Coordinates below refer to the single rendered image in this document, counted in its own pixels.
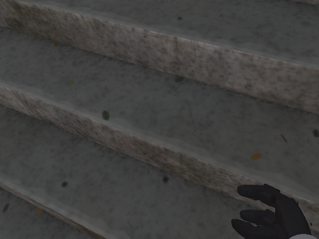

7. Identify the right robot hand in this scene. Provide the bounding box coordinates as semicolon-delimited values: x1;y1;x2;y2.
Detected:
231;183;312;239

